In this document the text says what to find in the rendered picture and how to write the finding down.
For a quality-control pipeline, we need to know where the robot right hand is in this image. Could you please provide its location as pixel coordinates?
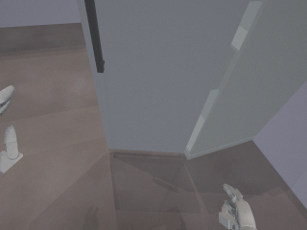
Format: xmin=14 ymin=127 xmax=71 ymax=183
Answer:
xmin=219 ymin=184 xmax=256 ymax=230

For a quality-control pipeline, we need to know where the fridge door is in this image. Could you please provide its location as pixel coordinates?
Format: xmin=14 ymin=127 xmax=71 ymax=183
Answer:
xmin=77 ymin=0 xmax=250 ymax=153

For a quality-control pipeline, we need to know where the handle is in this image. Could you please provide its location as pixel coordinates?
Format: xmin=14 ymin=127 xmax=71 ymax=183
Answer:
xmin=84 ymin=0 xmax=105 ymax=73

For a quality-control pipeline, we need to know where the robot left hand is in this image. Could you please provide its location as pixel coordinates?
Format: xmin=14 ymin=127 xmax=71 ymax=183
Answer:
xmin=0 ymin=85 xmax=23 ymax=174

